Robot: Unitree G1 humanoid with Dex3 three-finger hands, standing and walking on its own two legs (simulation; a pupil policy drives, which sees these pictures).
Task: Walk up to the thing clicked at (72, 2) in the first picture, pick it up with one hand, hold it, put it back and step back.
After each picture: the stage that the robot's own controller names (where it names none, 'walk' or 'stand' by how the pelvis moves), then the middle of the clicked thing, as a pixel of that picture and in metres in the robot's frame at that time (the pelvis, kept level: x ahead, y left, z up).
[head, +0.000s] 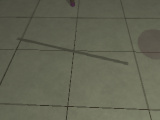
stand; out of the picture +2.35 +0.24 -0.65
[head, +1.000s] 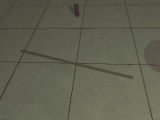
walk; (76, 8) +2.22 +0.32 -0.65
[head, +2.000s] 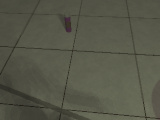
walk; (67, 22) +1.60 +0.34 -0.65
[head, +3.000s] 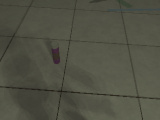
walk; (55, 53) +1.09 +0.30 -0.63
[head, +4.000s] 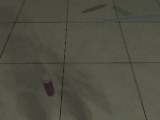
walk; (48, 85) +0.72 +0.30 -0.64
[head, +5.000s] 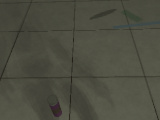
stand; (55, 106) +0.53 +0.26 -0.62
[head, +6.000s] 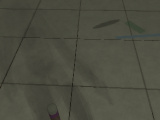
stand; (54, 115) +0.51 +0.25 -0.65
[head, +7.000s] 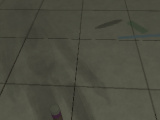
stand; (56, 115) +0.50 +0.25 -0.66
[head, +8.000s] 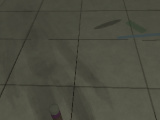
stand; (56, 115) +0.51 +0.26 -0.66
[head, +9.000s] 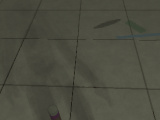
stand; (55, 116) +0.50 +0.26 -0.66
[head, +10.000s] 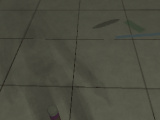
go down; (54, 116) +0.50 +0.26 -0.66
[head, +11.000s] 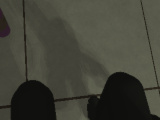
go down; out of the picture +0.58 +0.30 -0.24
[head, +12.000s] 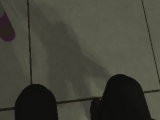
approach; (0, 22) +0.58 +0.29 -0.26
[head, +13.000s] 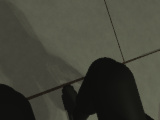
close in; out of the picture +0.56 +0.35 -0.17
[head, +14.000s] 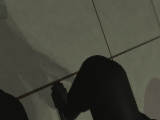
close; out of the picture +0.57 +0.20 -0.27
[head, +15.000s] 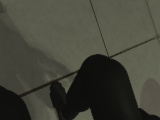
lift; out of the picture +0.59 +0.20 -0.26
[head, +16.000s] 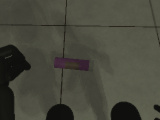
lift; (74, 64) +0.58 +0.08 -0.49
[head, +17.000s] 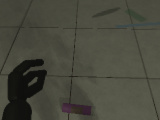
close; (78, 109) +0.53 +0.07 -0.70
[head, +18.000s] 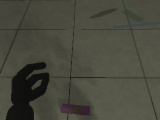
hold; (77, 109) +0.54 +0.08 -0.70
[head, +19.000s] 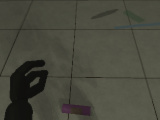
hold; (78, 109) +0.54 +0.08 -0.70
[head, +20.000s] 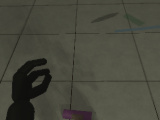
hold; (79, 115) +0.52 +0.08 -0.70
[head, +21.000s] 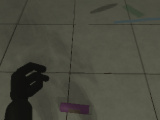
crouch; (76, 108) +0.52 +0.08 -0.70
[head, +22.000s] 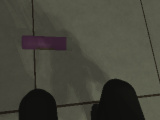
crouch; (47, 43) +0.57 +0.10 -0.38
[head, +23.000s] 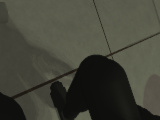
lower; out of the picture +0.55 +0.18 -0.26
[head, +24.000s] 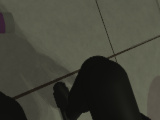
lower; out of the picture +0.52 +0.18 -0.26
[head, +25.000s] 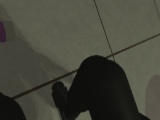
lower; out of the picture +0.49 +0.18 -0.27
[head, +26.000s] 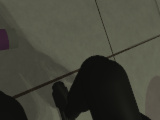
lower; out of the picture +0.46 +0.17 -0.27
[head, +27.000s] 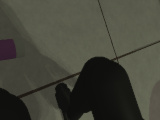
open; out of the picture +0.43 +0.17 -0.27
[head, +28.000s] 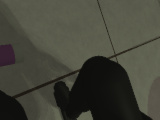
rise; out of the picture +0.41 +0.17 -0.27
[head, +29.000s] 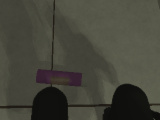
walk; (62, 78) +0.40 +0.10 -0.38
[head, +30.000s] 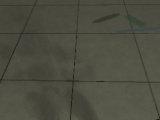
stand; out of the picture +0.30 +0.09 -0.68
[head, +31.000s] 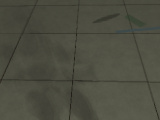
stand; out of the picture +0.30 +0.10 -0.69
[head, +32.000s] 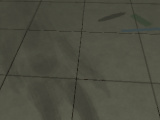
stand; out of the picture +0.29 +0.09 -0.71
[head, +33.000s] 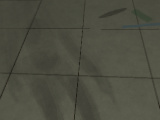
walk; out of the picture +0.32 +0.09 -0.74
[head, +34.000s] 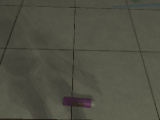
walk; (78, 102) +0.53 +0.03 -0.73
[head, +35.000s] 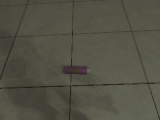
walk; (76, 70) +0.89 +0.17 -0.72
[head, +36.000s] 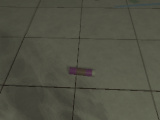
stand; (82, 72) +0.94 +0.07 -0.74
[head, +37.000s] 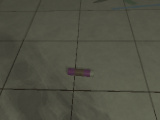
stand; (80, 72) +0.97 +0.09 -0.75
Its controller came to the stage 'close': yes
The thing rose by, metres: 0.00
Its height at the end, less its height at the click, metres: -0.09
